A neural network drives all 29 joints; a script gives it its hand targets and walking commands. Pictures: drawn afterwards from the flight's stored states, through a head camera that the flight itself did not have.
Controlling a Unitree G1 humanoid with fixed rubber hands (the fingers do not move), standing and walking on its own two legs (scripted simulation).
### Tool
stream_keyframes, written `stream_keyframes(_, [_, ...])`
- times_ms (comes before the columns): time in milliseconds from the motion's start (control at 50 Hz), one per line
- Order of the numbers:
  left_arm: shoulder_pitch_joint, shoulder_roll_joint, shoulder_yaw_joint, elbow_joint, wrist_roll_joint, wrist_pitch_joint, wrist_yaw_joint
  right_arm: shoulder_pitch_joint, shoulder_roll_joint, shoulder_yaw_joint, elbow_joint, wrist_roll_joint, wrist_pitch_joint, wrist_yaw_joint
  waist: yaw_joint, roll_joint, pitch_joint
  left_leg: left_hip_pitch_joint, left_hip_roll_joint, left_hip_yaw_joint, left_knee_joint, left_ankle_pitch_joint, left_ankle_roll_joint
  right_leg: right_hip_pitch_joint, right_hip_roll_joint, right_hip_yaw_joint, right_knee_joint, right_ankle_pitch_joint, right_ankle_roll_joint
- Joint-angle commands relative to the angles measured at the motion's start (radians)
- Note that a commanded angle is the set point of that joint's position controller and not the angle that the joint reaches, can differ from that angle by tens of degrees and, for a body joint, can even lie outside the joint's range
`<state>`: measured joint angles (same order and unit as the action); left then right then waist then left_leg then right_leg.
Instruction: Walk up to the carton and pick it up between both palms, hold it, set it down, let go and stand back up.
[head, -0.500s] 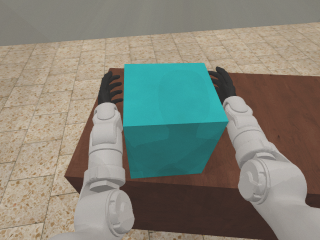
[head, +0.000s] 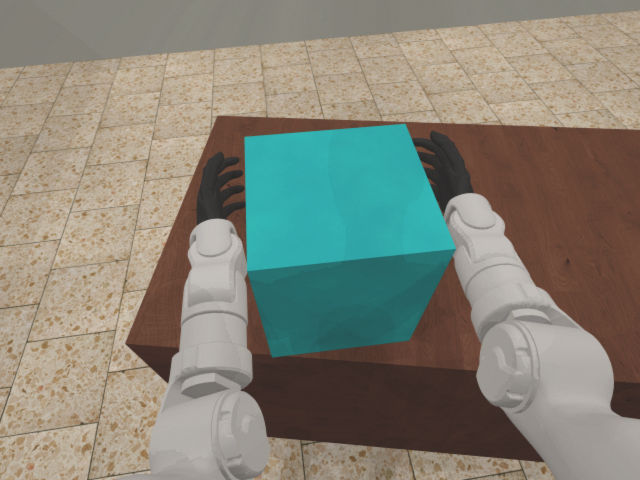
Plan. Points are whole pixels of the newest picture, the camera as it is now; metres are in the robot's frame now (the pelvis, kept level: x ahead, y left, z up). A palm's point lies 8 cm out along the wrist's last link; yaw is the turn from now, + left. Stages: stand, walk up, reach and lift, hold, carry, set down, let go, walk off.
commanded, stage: set down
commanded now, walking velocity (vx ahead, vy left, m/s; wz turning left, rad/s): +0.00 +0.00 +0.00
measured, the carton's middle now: (334, 248) +0.40 +0.04 +0.03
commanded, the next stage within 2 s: none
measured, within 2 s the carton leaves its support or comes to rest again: rests again in 0.12 s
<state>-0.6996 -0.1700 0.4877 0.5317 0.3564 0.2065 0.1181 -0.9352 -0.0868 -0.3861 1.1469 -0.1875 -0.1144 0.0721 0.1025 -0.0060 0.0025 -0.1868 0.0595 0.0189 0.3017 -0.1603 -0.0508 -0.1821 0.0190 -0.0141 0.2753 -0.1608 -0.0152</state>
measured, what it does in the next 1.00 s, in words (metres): stands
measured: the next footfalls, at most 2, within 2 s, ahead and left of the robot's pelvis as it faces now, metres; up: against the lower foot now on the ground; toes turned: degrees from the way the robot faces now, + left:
none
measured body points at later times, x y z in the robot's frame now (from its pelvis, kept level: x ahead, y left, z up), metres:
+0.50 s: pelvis -0.01 +0.00 +0.00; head +0.04 +0.01 +0.45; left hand +0.39 +0.20 +0.09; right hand +0.46 -0.10 +0.10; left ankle -0.02 +0.15 -0.75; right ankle -0.02 -0.10 -0.75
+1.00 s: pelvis -0.01 +0.00 +0.00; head +0.04 +0.01 +0.45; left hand +0.38 +0.20 +0.09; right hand +0.45 -0.10 +0.10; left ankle -0.02 +0.15 -0.75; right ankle -0.02 -0.10 -0.75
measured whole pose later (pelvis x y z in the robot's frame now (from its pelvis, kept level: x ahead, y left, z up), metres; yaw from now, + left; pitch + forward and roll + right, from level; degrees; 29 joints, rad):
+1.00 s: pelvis -0.01 +0.00 +0.00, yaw +1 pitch +6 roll +0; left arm -0.70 -0.21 0.55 0.58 0.39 0.12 0.11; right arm -0.92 -0.08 -0.48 1.14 -0.29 -0.16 0.11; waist 0.10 -0.01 -0.02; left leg -0.24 0.06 0.02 0.30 -0.16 -0.05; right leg -0.23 0.02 -0.03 0.28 -0.15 -0.02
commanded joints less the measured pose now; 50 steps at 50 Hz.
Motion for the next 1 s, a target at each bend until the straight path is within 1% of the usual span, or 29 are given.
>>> stream_keyframes(0, [-0.416, -0.443, -0.265, -0.007, 0.028, -0.084, -0.046, -0.453, 0.429, 0.162, -0.119, -0.053, -0.075, 0.084, 0.069, 0.010, -0.600, 0.210, -0.032, 0.099, 0.101, 0.660, -0.006, -0.003, 0.046, -0.088, 0.002, 0.282, -0.021])
stream_keyframes(320, [-0.403, -0.453, -0.252, 0.025, 0.047, -0.140, -0.038, -0.412, 0.417, 0.113, -0.083, -0.093, -0.100, 0.094, 0.057, 0.014, -0.617, 0.191, -0.026, 0.109, 0.105, 0.637, -0.009, -0.043, 0.049, -0.096, 0.004, 0.253, -0.030])
stream_keyframes(440, [-0.383, -0.447, -0.222, 0.046, 0.068, -0.136, -0.045, -0.382, 0.415, 0.085, -0.063, -0.110, -0.087, 0.103, 0.051, 0.004, -0.558, 0.158, -0.028, 0.118, 0.081, 0.565, -0.002, -0.034, 0.046, -0.094, 0.000, 0.213, -0.027])
stream_keyframes(560, [-0.379, -0.446, -0.202, 0.048, 0.082, -0.133, -0.052, -0.367, 0.423, 0.065, -0.069, -0.128, -0.076, 0.114, 0.045, -0.008, -0.535, 0.135, -0.031, 0.124, 0.064, 0.508, 0.007, -0.019, 0.042, -0.092, 0.003, 0.194, -0.021])
stream_keyframes(600, [-0.373, -0.450, -0.202, 0.049, 0.085, -0.132, -0.053, -0.359, 0.425, 0.059, -0.071, -0.133, -0.074, 0.117, 0.040, -0.009, -0.532, 0.133, -0.031, 0.125, 0.062, 0.502, 0.008, -0.017, 0.042, -0.092, 0.004, 0.194, -0.020])
stream_keyframes(680, [-0.355, -0.448, -0.187, 0.057, 0.093, -0.134, -0.058, -0.349, 0.434, 0.057, -0.076, -0.142, -0.073, 0.121, 0.044, -0.020, -0.520, 0.122, -0.034, 0.126, 0.058, 0.496, 0.013, -0.005, 0.041, -0.089, 0.007, 0.203, -0.015])
stream_keyframes(800, [-0.330, -0.458, -0.180, 0.066, 0.103, -0.137, -0.067, -0.326, 0.449, 0.050, -0.073, -0.155, -0.074, 0.126, 0.035, -0.026, -0.505, 0.118, -0.036, 0.128, 0.056, 0.492, 0.016, 0.008, 0.040, -0.087, 0.011, 0.214, -0.010])
stream_keyframes(980, [-0.295, -0.463, -0.163, 0.077, 0.119, -0.140, -0.078, -0.294, 0.461, 0.045, -0.066, -0.169, -0.071, 0.134, 0.032, -0.032, -0.472, 0.113, -0.037, 0.129, 0.050, 0.479, 0.021, 0.019, 0.040, -0.085, 0.011, 0.208, -0.005])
